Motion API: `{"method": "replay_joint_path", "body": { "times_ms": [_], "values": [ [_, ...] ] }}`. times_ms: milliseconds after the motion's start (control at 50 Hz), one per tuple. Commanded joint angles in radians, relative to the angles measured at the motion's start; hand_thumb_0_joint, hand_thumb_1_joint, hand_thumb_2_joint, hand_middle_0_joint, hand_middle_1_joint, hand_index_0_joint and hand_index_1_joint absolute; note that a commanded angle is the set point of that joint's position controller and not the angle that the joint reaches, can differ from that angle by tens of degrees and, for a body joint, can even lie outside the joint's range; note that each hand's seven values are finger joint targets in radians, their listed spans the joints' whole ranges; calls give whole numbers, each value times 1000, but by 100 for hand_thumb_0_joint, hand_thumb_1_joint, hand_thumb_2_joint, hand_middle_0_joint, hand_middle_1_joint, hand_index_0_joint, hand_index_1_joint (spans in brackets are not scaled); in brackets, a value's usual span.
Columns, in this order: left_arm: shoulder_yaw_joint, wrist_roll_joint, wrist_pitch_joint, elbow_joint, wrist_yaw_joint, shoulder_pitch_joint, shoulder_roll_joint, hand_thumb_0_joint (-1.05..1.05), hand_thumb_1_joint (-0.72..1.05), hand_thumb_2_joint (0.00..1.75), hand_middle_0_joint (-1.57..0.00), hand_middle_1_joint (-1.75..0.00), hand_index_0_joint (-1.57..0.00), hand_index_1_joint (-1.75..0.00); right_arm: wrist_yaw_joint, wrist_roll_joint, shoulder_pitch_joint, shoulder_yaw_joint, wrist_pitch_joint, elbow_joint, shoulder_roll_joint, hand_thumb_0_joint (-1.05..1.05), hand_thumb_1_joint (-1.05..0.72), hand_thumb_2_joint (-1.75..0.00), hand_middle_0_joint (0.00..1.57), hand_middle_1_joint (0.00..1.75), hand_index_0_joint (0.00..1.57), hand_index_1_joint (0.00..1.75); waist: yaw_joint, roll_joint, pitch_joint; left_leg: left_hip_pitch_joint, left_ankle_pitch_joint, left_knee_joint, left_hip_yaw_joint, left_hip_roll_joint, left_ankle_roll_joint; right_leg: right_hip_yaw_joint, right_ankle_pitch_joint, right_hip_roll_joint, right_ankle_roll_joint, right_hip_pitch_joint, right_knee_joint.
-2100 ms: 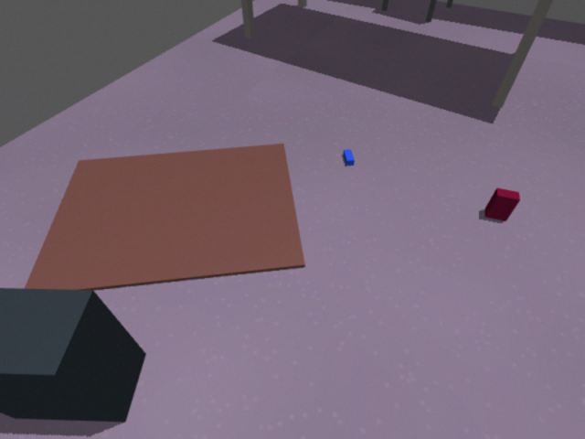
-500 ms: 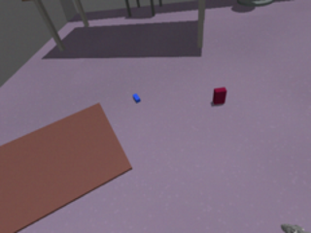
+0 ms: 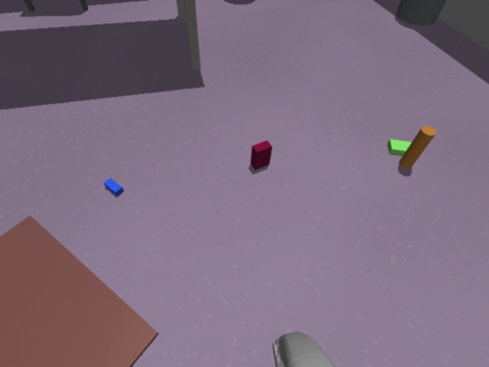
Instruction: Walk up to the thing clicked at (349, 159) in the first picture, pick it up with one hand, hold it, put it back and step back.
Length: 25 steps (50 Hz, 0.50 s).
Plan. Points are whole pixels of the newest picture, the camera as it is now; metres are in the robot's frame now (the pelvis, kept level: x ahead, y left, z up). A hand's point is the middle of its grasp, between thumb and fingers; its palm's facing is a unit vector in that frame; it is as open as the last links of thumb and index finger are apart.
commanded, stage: walk up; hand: left
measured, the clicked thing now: (113, 187) +1.06 +0.49 -0.75
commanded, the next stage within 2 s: none
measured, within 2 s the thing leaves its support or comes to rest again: neither
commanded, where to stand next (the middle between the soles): +0.60 +0.60 m, yaw -47 degrees
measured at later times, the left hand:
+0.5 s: hand (9, 297) +0.32 +0.41 -0.12, palm faces -0.19 -0.82 -0.54, open 7.4 cm
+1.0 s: hand out of the picture +0.58 +0.54 -0.12, palm faces -0.40 -0.69 -0.60, open 7.4 cm
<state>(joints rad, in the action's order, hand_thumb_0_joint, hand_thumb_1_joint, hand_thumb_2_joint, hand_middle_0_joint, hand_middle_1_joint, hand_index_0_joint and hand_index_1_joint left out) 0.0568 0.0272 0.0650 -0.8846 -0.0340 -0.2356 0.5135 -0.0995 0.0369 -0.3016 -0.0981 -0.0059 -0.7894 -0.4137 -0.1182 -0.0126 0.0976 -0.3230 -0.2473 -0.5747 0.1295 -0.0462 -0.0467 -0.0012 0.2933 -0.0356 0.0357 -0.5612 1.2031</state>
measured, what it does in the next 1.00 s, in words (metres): walks ahead, turning right: right foot, then left foot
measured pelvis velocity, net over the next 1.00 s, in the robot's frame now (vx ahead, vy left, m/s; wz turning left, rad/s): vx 0.37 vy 0.29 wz -0.45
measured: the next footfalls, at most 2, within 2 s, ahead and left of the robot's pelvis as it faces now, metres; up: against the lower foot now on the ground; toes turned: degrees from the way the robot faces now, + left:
right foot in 0.24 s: +0.23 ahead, -0.04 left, +0.00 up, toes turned -16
left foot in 0.60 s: +0.41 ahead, +0.38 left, +0.02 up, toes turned -14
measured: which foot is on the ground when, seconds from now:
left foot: down 0.00-0.26, up 0.28-0.58, down 0.60-0.98, up 1.00-1.00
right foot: up 0.00-0.22, down 0.24-0.66, up 0.68-0.98, down 1.00-1.00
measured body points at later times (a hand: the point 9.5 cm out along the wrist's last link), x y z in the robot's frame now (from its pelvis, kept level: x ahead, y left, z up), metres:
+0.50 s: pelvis +0.21 +0.14 -0.02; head +0.22 +0.09 +0.43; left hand +0.33 +0.45 -0.09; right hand +0.26 -0.20 -0.13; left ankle +0.31 +0.34 -0.66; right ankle +0.19 -0.03 -0.73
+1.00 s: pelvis +0.37 +0.29 -0.02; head +0.38 +0.24 +0.42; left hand +0.60 +0.57 -0.08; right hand +0.27 -0.02 -0.15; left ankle +0.38 +0.39 -0.70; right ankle +0.42 +0.19 -0.74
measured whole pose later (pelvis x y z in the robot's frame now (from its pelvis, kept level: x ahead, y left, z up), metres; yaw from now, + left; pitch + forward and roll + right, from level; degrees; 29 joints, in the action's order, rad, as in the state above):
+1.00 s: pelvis +0.37 +0.29 -0.02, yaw -26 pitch -1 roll +2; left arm 0.06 0.00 0.11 -0.83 -0.11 -0.34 0.46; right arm -0.07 0.06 -0.32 -0.09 -0.09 -0.70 -0.44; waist -0.09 0.05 0.10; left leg -0.36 -0.47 -0.95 0.18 -0.03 -0.06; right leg 0.08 0.23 0.00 0.07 -0.44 0.67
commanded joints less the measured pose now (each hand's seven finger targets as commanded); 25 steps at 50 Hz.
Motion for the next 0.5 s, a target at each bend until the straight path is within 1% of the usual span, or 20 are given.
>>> {"method": "replay_joint_path", "body": {
  "times_ms": [0, 20, 60, 80, 140, 160, 180, 200, 220, 240, 260, 280, 300, 320, 340, 360, 380, 420, 440, 480],
  "values": [
    [54, 1, -14, 32, 1, -79, 150, 0, 90, 90, -20, -30, -20, -30, 24, -1, -20, -69, 49, 115, -207, 0, -90, -90, 20, 30, 20, 30, 15, 168, -116, 271, 38, 298, -206, -158, 18, -9, -63, -22, -26, -88, -183],
    [52, -1, -15, 51, 2, -48, 142, 0, 90, 90, -20, -30, -20, -30, 25, -2, -32, -68, 47, 117, -205, 0, -90, -90, 20, 30, 20, 30, 9, 164, -99, 298, 83, 297, -189, -171, 5, 0, -59, -22, -27, -112, -233],
    [48, -5, -19, 79, 2, 4, 134, 0, 90, 90, -20, -30, -20, -30, 25, 0, -30, -68, 39, 135, -211, 0, -90, -90, 20, 30, 20, 30, 3, 152, -50, 277, 76, 316, -166, -196, -12, 35, -51, -33, -28, -117, -317],
    [45, -11, -18, 86, 0, 54, 118, 0, 90, 90, -20, -30, -20, -30, 25, 12, -40, -78, 38, 127, -198, 0, -90, -90, 20, 30, 20, 30, 6, 152, -51, 216, 138, 322, -106, -187, 7, 56, -64, -34, -14, -62, -345],
    [42, -1, -15, 89, -1, 27, 90, 0, 90, 90, -20, -30, -20, -30, 28, 24, -14, -74, 25, 163, -174, 0, -90, -90, 20, 30, 20, 30, 33, 124, -32, 141, 372, 254, -9, -156, 63, 140, -144, -7, 4, 99, -465],
    [50, -2, -13, 73, -5, -30, 91, 0, 90, 90, -20, -30, -20, -30, 31, 24, 9, -76, 23, 180, -172, 0, -90, -90, 20, 30, 20, 30, 69, 109, -52, 83, 506, 161, 17, -152, 75, 155, -150, 9, 12, 233, -515],
    [64, 0, -15, 41, -14, -143, 109, 0, 90, 90, -20, -30, -20, -30, 35, 22, 51, -83, 20, 207, -191, 0, -90, -90, 20, 30, 20, 30, 127, 103, -92, 7, 664, 39, 43, -133, 107, 167, -145, 22, 30, 399, -553],
    [79, 0, -22, -1, -28, -275, 122, 0, 90, 90, -20, -30, -20, -30, 42, 25, 100, -73, 15, 227, -181, 0, -90, -90, 20, 30, 20, 30, 193, 52, -161, -64, 685, -134, 85, -90, 152, 171, -206, 26, 52, 574, -648],
    [105, -3, -23, -32, -46, -415, 172, 0, 90, 90, -20, -30, -20, -30, 47, 24, 94, -64, 12, 240, -159, 0, -90, -90, 20, 30, 20, 30, 267, -102, -230, -238, 337, -426, 62, -37, 171, 36, -226, -53, 107, 783, -696],
    [127, -10, -24, -6, -65, -427, 236, 0, 90, 90, -20, -30, -20, -30, 52, 20, 3, -46, 3, 244, -118, 0, -90, -90, 20, 30, 20, 30, 248, -283, -254, -494, -359, -706, -23, 54, 192, -424, -123, -337, 257, 889, -743],
    [113, -6, -23, 67, -78, -285, 233, 0, 90, 90, -20, -30, -20, -30, 54, 38, -65, -60, -19, 219, -192, 0, -90, -90, 20, 30, 20, 30, 171, -78, -223, -510, -374, -775, -257, -29, 187, -600, 116, -434, 290, 723, -803],
    [119, 2, -18, 105, -95, -179, 273, 0, 90, 90, -20, -30, -20, -30, 54, 29, -45, -87, -27, 236, -257, 0, -90, -90, 20, 30, 20, 30, 149, -43, -184, -536, -353, -911, -328, -33, 205, -736, 200, -510, 368, 653, -889],
    [111, 7, -6, 122, -105, -109, 268, 0, 90, 90, -20, -30, -20, -30, 54, 25, 12, -85, -32, 227, -264, 0, -90, -90, 20, 30, 20, 30, 129, 47, -117, -517, -291, -908, -348, -79, 185, -663, 242, -480, 354, 508, -929],
    [102, -3, 6, 126, -109, -95, 247, 0, 90, 90, -20, -30, -20, -30, 48, 21, 37, -86, -33, 221, -257, 0, -90, -90, 20, 30, 20, 30, 111, 55, -85, -468, -234, -871, -346, -93, 149, -568, 218, -409, 309, 416, -930],
    [93, -11, 17, 127, -106, -70, 225, 0, 90, 90, -20, -30, -20, -30, 40, 15, 18, -81, -34, 202, -249, 0, -90, -90, 20, 30, 20, 30, 82, 58, -72, -394, -164, -787, -318, -96, 114, -428, 196, -323, 235, 325, -918],
    [94, -19, 28, 124, -98, -50, 225, 0, 90, 90, -20, -30, -20, -30, 27, 13, -1, -74, -42, 190, -235, 0, -90, -90, 20, 30, 20, 30, 54, 19, -44, -335, -123, -720, -300, -100, 91, -319, 147, -266, 185, 248, -896],
    [95, -29, 36, 128, -89, -30, 212, 0, 90, 90, -20, -30, -20, -30, 14, 15, -20, -67, -48, 176, -215, 0, -90, -90, 20, 30, 20, 30, 40, -18, -37, -304, -89, -679, -277, -93, 77, -225, 60, -211, 159, 218, -864],
    [99, -41, 48, 123, -78, -51, 213, 0, 90, 90, -20, -30, -20, -30, 2, 20, -12, -64, -58, 173, -194, 0, -90, -90, 20, 30, 20, 30, 45, -53, -21, -253, -47, -592, -219, -92, 77, -125, -83, -159, 145, 140, -810],
    [103, -49, 51, 118, -76, -73, 234, 0, 90, 90, -20, -30, -20, -30, -2, 20, 16, -64, -61, 182, -189, 0, -90, -90, 20, 30, 20, 30, 56, -81, -15, -238, -39, -533, -201, -103, 77, -113, -112, -154, 142, 116, -793],
    [111, -58, 55, 113, -75, -93, 263, 0, 90, 90, -20, -30, -20, -30, -11, 23, 75, -67, -64, 200, -183, 0, -90, -90, 20, 30, 20, 30, 70, -133, -8, -216, -21, -452, -172, -117, 77, -101, -91, -145, 142, 87, -781]
  ]
}}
